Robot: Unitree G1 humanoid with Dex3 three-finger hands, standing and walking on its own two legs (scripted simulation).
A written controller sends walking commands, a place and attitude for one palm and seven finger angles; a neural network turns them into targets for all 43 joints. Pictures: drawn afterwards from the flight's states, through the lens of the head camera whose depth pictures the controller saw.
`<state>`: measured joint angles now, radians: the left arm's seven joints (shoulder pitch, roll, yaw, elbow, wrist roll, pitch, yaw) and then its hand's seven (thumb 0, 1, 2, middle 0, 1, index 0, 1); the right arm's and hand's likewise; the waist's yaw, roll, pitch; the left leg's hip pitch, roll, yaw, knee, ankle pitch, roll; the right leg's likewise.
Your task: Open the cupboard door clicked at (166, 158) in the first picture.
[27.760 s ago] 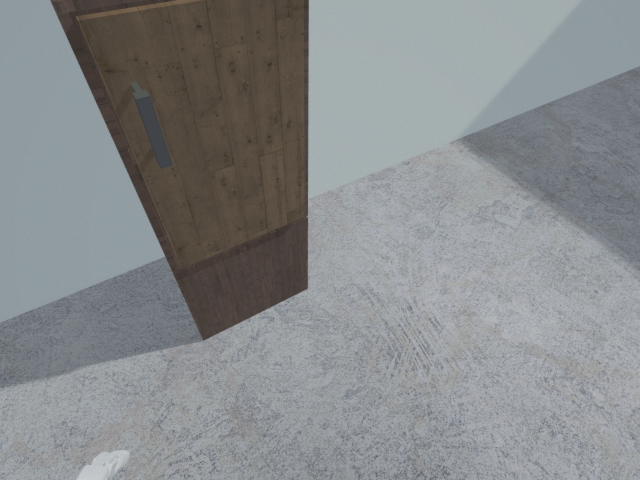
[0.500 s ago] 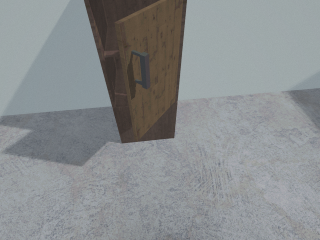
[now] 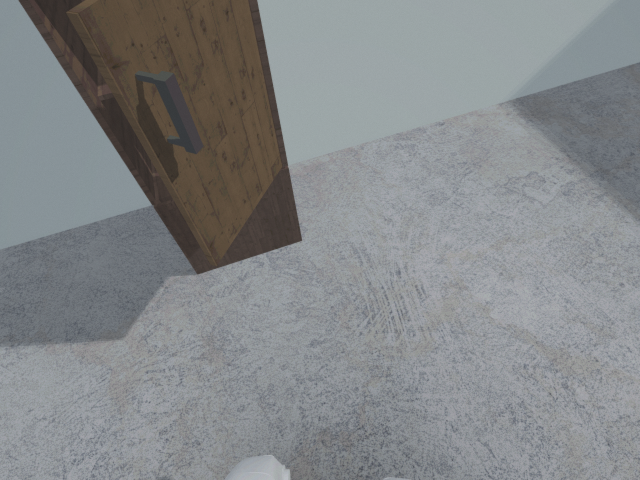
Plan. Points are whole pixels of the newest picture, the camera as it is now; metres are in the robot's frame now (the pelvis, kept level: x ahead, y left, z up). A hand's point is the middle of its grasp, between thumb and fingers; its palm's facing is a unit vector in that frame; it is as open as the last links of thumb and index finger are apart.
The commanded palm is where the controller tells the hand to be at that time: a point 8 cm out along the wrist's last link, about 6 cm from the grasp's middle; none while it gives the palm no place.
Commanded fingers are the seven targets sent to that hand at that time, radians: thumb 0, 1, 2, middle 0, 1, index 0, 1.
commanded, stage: walk to a spot facing it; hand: left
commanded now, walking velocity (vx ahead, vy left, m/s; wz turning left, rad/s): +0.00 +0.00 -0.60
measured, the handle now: (170, 113) +0.61 +0.29 +0.09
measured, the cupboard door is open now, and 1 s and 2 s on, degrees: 48 48 48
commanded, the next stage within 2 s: none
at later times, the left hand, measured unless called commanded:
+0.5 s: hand out of the picture +0.10 +0.23 -0.16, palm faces -0.17 -0.96 -0.23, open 7.4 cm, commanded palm none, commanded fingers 0.00 0.90 0.90 -0.20 -0.30 -0.20 -0.30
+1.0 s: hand (290, 377) +0.27 +0.09 -0.14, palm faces -0.59 -0.77 -0.25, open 7.4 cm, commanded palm none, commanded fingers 0.00 0.90 0.90 -0.20 -0.30 -0.20 -0.30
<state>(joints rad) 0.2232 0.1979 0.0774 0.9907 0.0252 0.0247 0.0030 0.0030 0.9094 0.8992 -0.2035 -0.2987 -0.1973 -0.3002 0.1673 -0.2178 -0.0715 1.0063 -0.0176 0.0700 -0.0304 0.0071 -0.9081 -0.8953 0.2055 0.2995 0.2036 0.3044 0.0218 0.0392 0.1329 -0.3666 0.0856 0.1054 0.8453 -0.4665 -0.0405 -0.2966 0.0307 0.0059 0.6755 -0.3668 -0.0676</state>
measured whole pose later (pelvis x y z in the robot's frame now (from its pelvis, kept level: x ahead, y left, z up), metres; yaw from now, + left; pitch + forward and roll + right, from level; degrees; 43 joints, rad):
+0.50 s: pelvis +0.02 +0.04 +0.01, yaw -16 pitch +2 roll +0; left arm 0.27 0.21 0.09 0.94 0.02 0.04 0.01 0.00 0.91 0.90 -0.21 -0.30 -0.20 -0.30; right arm 0.05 -0.19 -0.06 0.87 0.00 0.03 -0.04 0.01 -0.91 -0.90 0.20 0.30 0.20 0.30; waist 0.04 -0.04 0.08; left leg -0.33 0.00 -0.05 0.61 -0.33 -0.04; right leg -0.28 0.13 0.27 0.52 -0.25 -0.02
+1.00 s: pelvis +0.06 -0.01 +0.00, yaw -36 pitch +1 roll -1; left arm 0.14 0.22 0.06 0.90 0.02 -0.02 -0.03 0.00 0.91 0.90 -0.20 -0.30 -0.20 -0.30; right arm 0.33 -0.28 -0.07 0.99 -0.02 0.04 0.00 0.01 -0.91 -0.90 0.20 0.30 0.20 0.30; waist -0.04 0.05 0.10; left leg -0.39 0.13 0.08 1.07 -0.49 -0.06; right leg -0.28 -0.01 -0.07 0.60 -0.33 -0.03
